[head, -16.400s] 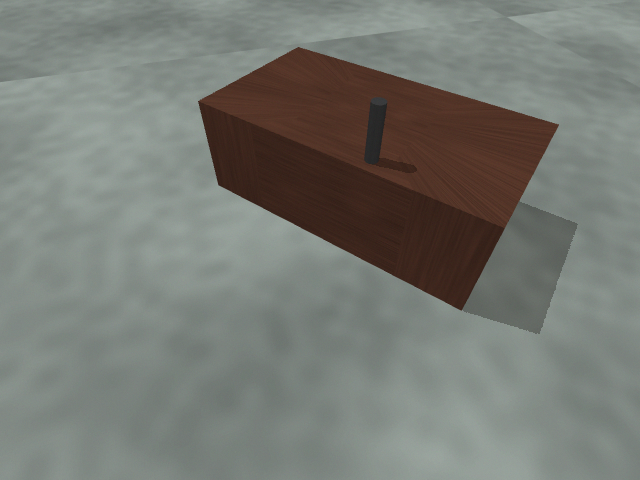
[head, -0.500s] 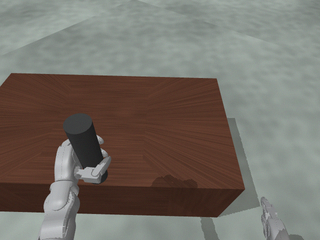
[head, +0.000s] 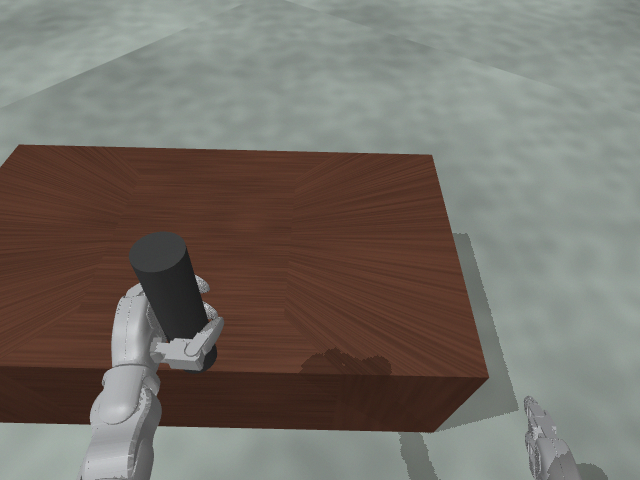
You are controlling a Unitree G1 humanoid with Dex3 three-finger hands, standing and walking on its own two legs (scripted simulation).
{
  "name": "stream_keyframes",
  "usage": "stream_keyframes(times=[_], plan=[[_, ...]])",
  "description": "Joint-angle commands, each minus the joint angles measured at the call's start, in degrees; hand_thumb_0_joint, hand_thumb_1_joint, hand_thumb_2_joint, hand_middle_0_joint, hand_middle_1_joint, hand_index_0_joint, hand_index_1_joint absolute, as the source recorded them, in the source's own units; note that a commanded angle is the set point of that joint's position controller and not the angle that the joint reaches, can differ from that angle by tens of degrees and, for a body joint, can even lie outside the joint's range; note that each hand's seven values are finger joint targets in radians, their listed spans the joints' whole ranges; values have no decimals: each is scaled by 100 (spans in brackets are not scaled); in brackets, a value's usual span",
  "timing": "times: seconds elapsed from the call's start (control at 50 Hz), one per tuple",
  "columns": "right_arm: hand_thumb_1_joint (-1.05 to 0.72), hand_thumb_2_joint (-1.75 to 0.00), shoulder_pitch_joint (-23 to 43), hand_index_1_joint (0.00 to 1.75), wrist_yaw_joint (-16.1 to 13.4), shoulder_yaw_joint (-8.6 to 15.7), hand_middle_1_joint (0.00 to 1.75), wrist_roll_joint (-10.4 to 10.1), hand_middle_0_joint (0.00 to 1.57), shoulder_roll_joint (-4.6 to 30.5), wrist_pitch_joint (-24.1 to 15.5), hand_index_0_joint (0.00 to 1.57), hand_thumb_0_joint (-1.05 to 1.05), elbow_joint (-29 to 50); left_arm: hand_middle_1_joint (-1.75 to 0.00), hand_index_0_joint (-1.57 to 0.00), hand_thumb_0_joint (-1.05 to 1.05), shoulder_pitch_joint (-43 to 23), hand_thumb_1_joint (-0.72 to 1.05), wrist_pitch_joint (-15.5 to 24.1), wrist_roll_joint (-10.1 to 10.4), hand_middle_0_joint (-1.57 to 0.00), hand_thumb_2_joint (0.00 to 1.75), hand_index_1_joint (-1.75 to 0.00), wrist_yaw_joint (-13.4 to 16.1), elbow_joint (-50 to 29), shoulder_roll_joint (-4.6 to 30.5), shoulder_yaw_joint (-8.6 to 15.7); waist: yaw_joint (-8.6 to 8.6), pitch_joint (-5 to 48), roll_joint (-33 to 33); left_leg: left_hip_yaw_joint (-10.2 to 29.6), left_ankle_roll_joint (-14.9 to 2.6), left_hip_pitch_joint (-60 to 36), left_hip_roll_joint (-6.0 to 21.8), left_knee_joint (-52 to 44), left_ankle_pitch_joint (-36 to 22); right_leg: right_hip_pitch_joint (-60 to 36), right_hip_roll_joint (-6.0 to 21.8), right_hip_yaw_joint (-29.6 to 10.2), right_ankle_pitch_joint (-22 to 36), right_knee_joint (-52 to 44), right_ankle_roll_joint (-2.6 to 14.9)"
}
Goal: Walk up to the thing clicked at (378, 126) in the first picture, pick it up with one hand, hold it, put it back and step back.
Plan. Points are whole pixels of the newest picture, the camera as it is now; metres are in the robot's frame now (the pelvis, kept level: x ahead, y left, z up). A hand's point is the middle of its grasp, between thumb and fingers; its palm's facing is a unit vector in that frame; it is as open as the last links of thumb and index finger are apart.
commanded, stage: hold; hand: left
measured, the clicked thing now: (181, 312) +0.31 +0.17 +0.07
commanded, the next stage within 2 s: crouch in 0.90 s
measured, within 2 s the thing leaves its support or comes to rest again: neither
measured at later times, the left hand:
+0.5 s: hand (194, 312) +0.31 +0.16 +0.06, palm faces +0.08 -1.00 -0.01, open 7.6 cm
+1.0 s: hand (190, 325) +0.30 +0.17 +0.05, palm faces +0.10 -1.00 -0.02, open 7.6 cm
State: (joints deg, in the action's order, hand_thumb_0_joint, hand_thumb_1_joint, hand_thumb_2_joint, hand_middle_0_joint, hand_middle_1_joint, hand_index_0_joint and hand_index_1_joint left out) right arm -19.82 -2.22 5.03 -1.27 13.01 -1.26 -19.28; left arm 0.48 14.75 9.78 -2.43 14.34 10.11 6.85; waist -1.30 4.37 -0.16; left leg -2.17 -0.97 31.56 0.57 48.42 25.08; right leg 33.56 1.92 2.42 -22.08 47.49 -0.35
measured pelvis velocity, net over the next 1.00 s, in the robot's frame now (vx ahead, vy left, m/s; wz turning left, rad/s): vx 0.00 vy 0.00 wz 0.01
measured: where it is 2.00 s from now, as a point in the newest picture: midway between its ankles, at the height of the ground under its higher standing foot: outside the picture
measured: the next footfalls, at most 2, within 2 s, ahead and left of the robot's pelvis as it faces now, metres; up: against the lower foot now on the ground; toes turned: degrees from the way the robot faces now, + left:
none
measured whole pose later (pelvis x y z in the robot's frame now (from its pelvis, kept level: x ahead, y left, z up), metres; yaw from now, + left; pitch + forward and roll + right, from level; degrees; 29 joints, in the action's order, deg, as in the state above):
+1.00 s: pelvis +0.00 +0.00 +0.00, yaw +0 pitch +8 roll +0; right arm -19.8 -2.1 4.5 -1.0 13.1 -2.0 -18.9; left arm 0.5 17.4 9.5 -2.5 15.9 10.5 6.3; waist -1.3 4.9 -0.1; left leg -1.7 -0.9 32.4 0.5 49.4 25.2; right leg 34.1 2.0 2.8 -22.2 48.2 -0.3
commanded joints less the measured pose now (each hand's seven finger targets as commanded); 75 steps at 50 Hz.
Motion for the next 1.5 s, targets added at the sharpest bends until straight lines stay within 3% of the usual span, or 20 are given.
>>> stream_keyframes(times=[0.0,0.1,0.28,0.38,0.42,0.46,0.5,0.56,0.7,0.76,0.8,0.84,0.88,1.04,1.1,1.18,1.26,1.36,1.38,1.48], plan=[[53,-6,54,5,-50,406,5,26,5,847,-318,5,0,844,-147,-136,0,-1283,26,609,104,-135,129,-148,2,-1545,631,232,-20,1426,62,175,74,-505,-42,-670,-1541,-888,-120,-64,1489,-494,109],[53,-6,-4,5,-44,414,5,33,5,856,-350,5,0,818,-146,-135,0,-1337,25,706,80,-134,128,-147,25,-1553,562,110,-87,1416,161,190,99,-511,-36,-636,-1671,-780,-121,-56,1586,-409,123],[53,-6,64,5,-66,355,5,6,5,840,-350,5,0,1062,-147,-135,0,-1509,29,616,71,-134,131,-148,99,-1544,743,290,12,1482,63,195,78,-481,-52,-710,-1370,-914,-103,-58,1331,-527,113],[54,-6,175,5,-51,271,5,-10,5,722,-322,5,0,939,-143,-133,0,-1661,33,473,57,-132,129,-144,48,-1254,574,64,11,1158,17,234,91,-388,-22,-824,-1207,-728,-131,-10,1135,-561,111],[54,-6,300,5,-74,303,5,-20,5,802,-357,5,0,1203,-146,-135,0,-1828,34,451,63,-134,130,-146,62,-1166,684,213,-37,1204,-178,227,55,-413,-20,-865,-1010,-761,-132,-15,1003,-640,86],[54,-6,117,5,-53,143,5,-18,5,637,-333,5,0,1024,-146,-135,0,-1836,31,458,71,-134,131,-147,69,-1160,645,199,33,1236,-60,194,49,-411,-48,-821,-1124,-861,-109,-42,1108,-632,98],[54,-5,81,5,-91,396,5,-21,5,878,-322,5,0,1017,-145,-134,0,-1562,32,434,113,-133,130,-146,70,-1106,698,298,28,1335,-171,152,28,-497,-73,-770,-1256,-936,-109,-64,1272,-668,73],[54,-6,68,5,-39,336,5,2,5,785,-300,5,0,891,-144,-133,0,-1479,29,451,82,-132,129,-145,69,-1132,606,238,96,1275,6,153,72,-404,-65,-769,-1430,-915,-108,-50,1375,-574,115],[53,-6,241,5,-28,300,5,27,5,749,-336,5,0,1026,-145,-134,0,-1658,29,741,76,-133,129,-146,79,-1351,727,347,56,1336,-8,167,63,-367,-59,-709,-1276,-889,-107,-70,1240,-562,104],[53,-6,76,5,-37,236,5,45,5,675,-344,5,0,1078,-146,-135,0,-1454,29,796,70,-133,130,-147,54,-1428,669,293,14,1629,14,105,39,-485,-91,-586,-1503,-1032,-77,-131,1589,-547,78],[53,-6,-20,5,-40,301,5,54,5,714,-337,5,0,899,-146,-134,0,-1392,27,796,78,-132,130,-147,34,-1389,490,108,-33,1445,43,120,56,-432,-85,-584,-1607,-914,-91,-104,1668,-488,94],[53,-6,40,5,-41,376,5,38,5,858,-361,5,0,908,-144,-133,0,-1512,30,800,87,-132,129,-145,21,-1366,741,289,-32,1491,148,151,80,-469,-60,-598,-1675,-872,-107,-86,1667,-456,110],[53,-6,75,5,-27,314,5,42,5,784,-371,5,0,954,-145,-134,0,-1552,29,797,13,-133,129,-146,-1,-1342,641,84,-85,1424,233,188,115,-518,-23,-648,-1663,-743,-119,-60,1554,-422,137],[55,-5,47,5,-43,225,5,12,5,749,-410,5,0,966,-140,-136,0,-1472,34,634,71,-135,124,-140,40,-1209,535,68,-30,1165,-81,223,60,-378,-35,-784,-1199,-733,-140,-2,1167,-563,108],[55,-5,56,5,-40,237,5,-7,5,728,-401,5,0,1009,-141,-138,0,-1509,32,669,87,-137,124,-142,41,-745,608,259,-55,1063,-263,185,15,-282,-62,-712,-1135,-741,-104,-28,1177,-604,72],[56,-5,58,5,0,167,5,44,5,654,-372,5,0,990,-143,-138,0,-1904,34,835,32,-137,127,-143,29,-408,600,304,-51,1002,-221,158,30,-154,-59,-605,-1228,-546,-84,-57,1252,-483,86],[56,-5,213,5,46,335,5,102,5,837,-449,5,0,1384,-142,-137,0,-2551,37,1182,1,-136,128,-143,42,63,647,412,-220,1421,-140,183,41,-103,-43,-388,-1174,-373,-78,-105,1230,-281,107],[55,-5,59,5,171,152,5,197,5,741,-479,5,0,1702,-140,-136,0,-3319,36,1717,-56,-135,126,-141,-59,837,697,430,-401,1855,-142,264,71,197,-22,50,-1337,36,-100,-99,1346,133,137],[55,-5,-115,5,183,248,5,219,5,827,-454,5,0,1659,-143,-138,0,-3382,36,1804,-48,-137,128,-143,-74,1088,890,613,-421,1963,-135,266,74,314,-39,153,-1357,85,-98,-105,1381,205,142],[54,-5,-355,5,316,134,5,336,5,835,-404,5,0,2085,-142,-139,0,-4084,38,2161,-196,-138,125,-142,-124,1711,1184,687,-483,2450,461,305,146,413,-58,468,-1242,638,-132,-79,1129,504,190]])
